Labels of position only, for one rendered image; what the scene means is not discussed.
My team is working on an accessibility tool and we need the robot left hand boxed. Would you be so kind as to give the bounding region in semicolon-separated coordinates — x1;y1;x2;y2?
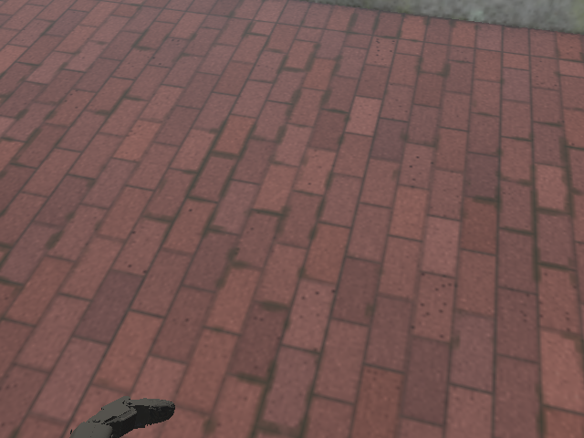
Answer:
69;396;175;438

